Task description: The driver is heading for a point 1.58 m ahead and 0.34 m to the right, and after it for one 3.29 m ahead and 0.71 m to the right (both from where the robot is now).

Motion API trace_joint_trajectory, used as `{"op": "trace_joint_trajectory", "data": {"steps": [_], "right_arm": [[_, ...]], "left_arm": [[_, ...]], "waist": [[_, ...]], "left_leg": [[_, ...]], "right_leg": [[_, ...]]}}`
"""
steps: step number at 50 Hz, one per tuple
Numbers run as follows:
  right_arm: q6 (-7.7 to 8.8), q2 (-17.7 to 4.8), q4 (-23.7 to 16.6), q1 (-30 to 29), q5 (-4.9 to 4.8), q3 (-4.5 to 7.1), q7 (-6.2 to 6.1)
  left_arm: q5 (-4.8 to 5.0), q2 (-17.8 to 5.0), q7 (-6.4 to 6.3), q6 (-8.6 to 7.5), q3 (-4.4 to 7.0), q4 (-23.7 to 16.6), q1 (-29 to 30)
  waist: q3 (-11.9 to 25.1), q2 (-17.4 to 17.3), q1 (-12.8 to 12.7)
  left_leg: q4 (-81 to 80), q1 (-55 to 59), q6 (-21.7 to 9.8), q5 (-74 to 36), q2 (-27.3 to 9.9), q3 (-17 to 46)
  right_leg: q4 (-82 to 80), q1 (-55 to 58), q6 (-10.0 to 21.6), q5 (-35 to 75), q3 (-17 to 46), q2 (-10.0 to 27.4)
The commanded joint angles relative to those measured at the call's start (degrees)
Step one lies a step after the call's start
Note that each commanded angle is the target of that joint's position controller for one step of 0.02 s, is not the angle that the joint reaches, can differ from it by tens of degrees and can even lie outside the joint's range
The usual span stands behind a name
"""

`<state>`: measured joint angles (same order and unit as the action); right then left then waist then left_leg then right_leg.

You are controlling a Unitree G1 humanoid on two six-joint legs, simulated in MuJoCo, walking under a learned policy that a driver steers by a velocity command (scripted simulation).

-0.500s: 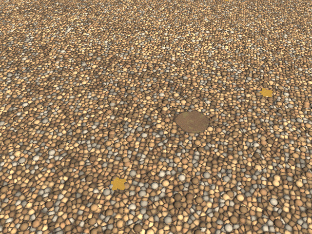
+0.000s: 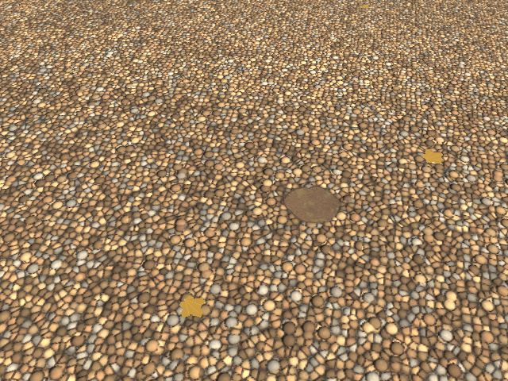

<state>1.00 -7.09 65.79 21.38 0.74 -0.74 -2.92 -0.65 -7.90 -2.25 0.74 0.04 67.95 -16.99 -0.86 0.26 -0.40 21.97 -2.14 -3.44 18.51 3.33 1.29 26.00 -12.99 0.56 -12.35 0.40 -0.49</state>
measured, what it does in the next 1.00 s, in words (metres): walks ahead: right foot, then left foot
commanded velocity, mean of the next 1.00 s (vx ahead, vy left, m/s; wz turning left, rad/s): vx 0.41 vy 0.00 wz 0.00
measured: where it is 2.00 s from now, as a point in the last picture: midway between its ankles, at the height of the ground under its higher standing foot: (283, 238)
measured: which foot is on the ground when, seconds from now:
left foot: down 0.00-0.26, up 0.28-0.74, down 0.76-1.00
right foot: down 0.00-0.00, up 0.02-0.24, down 0.26-0.78, up 0.80-1.00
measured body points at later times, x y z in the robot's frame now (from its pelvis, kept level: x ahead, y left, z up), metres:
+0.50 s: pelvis +0.18 -0.07 +0.00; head +0.20 -0.08 +0.45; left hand +0.13 +0.16 -0.14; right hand +0.25 -0.31 -0.15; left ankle +0.22 +0.06 -0.66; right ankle +0.13 -0.13 -0.74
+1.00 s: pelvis +0.47 -0.03 +0.00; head +0.49 -0.03 +0.45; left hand +0.55 +0.21 -0.14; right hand +0.45 -0.28 -0.14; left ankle +0.47 +0.02 -0.74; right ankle +0.51 -0.18 -0.66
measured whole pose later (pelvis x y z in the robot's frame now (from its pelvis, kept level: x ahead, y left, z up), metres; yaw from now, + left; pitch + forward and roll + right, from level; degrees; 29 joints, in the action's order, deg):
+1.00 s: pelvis +0.47 -0.03 +0.00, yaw +0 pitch -1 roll +1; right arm 5.5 -10.6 61.1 21.3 0.8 3.2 0.0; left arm -2.2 -11.4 1.0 -2.9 2.9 55.5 -12.5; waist -2.7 1.5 0.6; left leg 17.4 -7.2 -6.7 9.9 5.3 -6.3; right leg 61.7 -32.3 3.7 -12.6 0.1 5.4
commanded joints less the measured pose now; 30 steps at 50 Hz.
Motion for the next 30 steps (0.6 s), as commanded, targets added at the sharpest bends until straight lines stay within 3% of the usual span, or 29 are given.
{"op": "trace_joint_trajectory", "data": {"steps": [1,2,4,7,10,11,12,13,14,15,16,17,18,20,22,26,30], "right_arm": [[-0.48,-8.51,0.11,8.49,-0.06,2.34,0.06],[-0.42,-8.92,0.13,9.42,-0.01,2.71,0.12],[0.41,-8.48,0.42,11.52,0.70,3.05,0.25],[2.02,-9.09,0.11,11.69,1.03,3.60,0.48],[2.97,-9.93,-1.02,8.93,0.70,3.93,0.69],[3.15,-10.16,-1.76,6.14,0.17,3.93,0.84],[3.51,-9.96,-2.23,5.11,0.02,3.73,1.16],[4.15,-8.94,-2.69,5.01,0.07,3.27,1.65],[4.40,-4.08,-5.37,6.07,-0.39,2.04,2.20],[4.17,-6.90,-6.09,4.35,1.14,3.03,2.68],[3.88,-6.41,-6.96,1.96,1.38,3.05,3.14],[4.14,-5.51,-7.23,0.12,1.27,2.81,3.66],[4.19,-4.84,-7.19,0.15,1.03,2.92,3.87],[3.17,-4.85,-6.83,1.79,1.56,3.20,4.19],[2.28,-5.67,-7.80,-0.19,1.40,3.65,4.41],[1.66,-5.62,-12.15,-11.91,1.13,3.66,4.71],[1.86,-4.39,-15.72,-21.59,0.38,2.94,4.92]], "left_arm": [[-0.92,-4.05,0.63,-0.21,0.90,-3.16,1.50],[-1.47,-3.38,1.00,-0.57,0.80,-4.63,3.26],[-1.54,-3.80,1.57,-1.81,1.12,-7.54,6.89],[-0.91,-5.07,2.50,-3.82,1.94,-10.52,8.95],[0.05,-5.17,3.25,-4.44,2.73,-11.81,6.91],[0.37,-4.32,3.29,-4.51,2.90,-10.46,1.73],[0.58,-5.00,3.02,-4.57,3.77,-7.58,-5.89],[0.13,-8.26,2.34,-4.92,5.16,-5.34,-14.25],[-0.66,-15.06,1.85,-4.92,6.64,-4.68,-22.60],[-0.38,-13.02,2.03,-3.90,5.95,-3.89,-20.36],[-0.47,-11.29,2.09,-3.70,5.26,-6.38,-12.06],[-0.31,-9.51,2.38,-4.11,4.69,-8.35,-6.62],[-0.31,-8.66,2.43,-4.67,4.18,-9.08,-4.33],[-0.27,-6.28,2.13,-5.72,3.07,-8.22,-5.31],[-0.19,-6.61,1.85,-6.43,2.76,-6.90,-8.74],[-0.26,-6.56,1.74,-6.73,2.09,-5.98,-12.77],[-0.14,-6.36,1.42,-7.07,1.66,-5.62,-14.67]], "waist": [[-10.18,-7.69,2.83],[-13.12,-8.56,3.54],[-15.65,-7.55,4.51],[-13.49,-5.59,3.75],[-10.09,-6.66,0.91],[-8.77,-5.99,-2.38],[-5.69,-3.47,-5.57],[-0.85,2.08,-9.08],[5.14,16.56,-10.31],[2.52,13.10,-7.47],[-3.92,5.68,-3.53],[-6.72,0.89,-2.13],[-7.11,-0.04,-0.26],[-5.65,1.44,1.61],[-5.51,2.41,1.87],[-7.36,2.88,0.16],[-8.07,4.12,-1.54]], "left_leg": [[-13.11,-8.07,-6.90,24.71,-12.60,16.30],[-14.93,-7.64,-9.06,27.18,-16.25,19.97],[-16.14,-4.38,-11.95,21.00,-19.98,23.43],[-13.67,2.94,-11.94,5.11,-19.53,19.66],[-10.17,-1.19,-9.65,-6.44,-17.39,13.74],[-6.85,-7.08,-7.92,-10.24,-15.43,10.19],[0.41,-12.66,-6.22,-18.17,-12.44,6.81],[13.93,-19.05,-4.05,-19.86,-8.26,1.44],[35.33,-29.98,-0.61,-0.41,-0.42,-5.55],[46.06,-34.64,-1.72,10.26,-0.59,-0.22],[50.09,-37.16,-2.75,5.36,-4.86,1.11],[48.55,-36.27,-2.87,-0.12,-6.92,1.40],[46.08,-33.81,-2.67,-2.95,-8.13,1.11],[43.24,-30.84,-1.47,-4.96,-8.61,-0.28],[41.45,-33.13,-0.69,-6.44,-8.29,-2.03],[32.95,-38.96,0.77,-11.41,-7.93,-4.90],[18.10,-34.10,0.57,-16.66,-5.43,-7.77]], "right_leg": [[8.35,-9.72,2.14,-13.06,-2.64,-1.88],[12.13,-14.41,2.30,-13.05,-4.15,-0.93],[18.95,-22.32,2.72,-13.51,-3.26,2.19],[18.27,-26.23,3.02,-12.62,-2.79,3.70],[11.40,-14.69,3.56,-7.63,-5.03,1.49],[6.26,-4.01,3.96,-3.13,-6.71,-0.35],[3.06,8.92,4.20,-0.92,-7.87,-3.48],[-0.11,20.99,5.50,-4.10,-1.31,1.27],[-12.27,28.52,10.66,-21.34,26.71,18.59],[-18.28,22.48,13.28,-25.85,39.51,22.11],[-17.28,15.78,12.78,-28.23,33.62,21.69],[-18.11,10.03,12.07,-21.08,27.06,19.56],[-18.66,6.95,10.90,-13.71,21.29,16.90],[-18.70,5.97,9.59,-1.50,13.22,13.42],[-18.46,7.92,9.73,8.01,9.23,12.43],[-19.04,9.98,10.16,19.51,4.68,11.18],[-18.83,10.43,9.46,27.67,1.36,10.05]]}}
Keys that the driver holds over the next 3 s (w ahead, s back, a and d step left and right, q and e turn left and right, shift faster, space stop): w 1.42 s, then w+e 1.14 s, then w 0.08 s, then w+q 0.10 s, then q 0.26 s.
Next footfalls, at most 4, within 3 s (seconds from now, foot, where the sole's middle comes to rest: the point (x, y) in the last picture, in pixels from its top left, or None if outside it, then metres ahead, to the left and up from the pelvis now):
0.26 right None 0.17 -0.13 -0.78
0.76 left None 0.51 0.02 -0.78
1.30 right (313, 285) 0.83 -0.15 -0.78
1.86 left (259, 206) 1.14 0.01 -0.78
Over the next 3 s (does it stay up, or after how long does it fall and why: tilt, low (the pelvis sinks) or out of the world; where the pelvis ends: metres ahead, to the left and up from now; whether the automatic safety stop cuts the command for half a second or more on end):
stays up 1.44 -0.30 -0.02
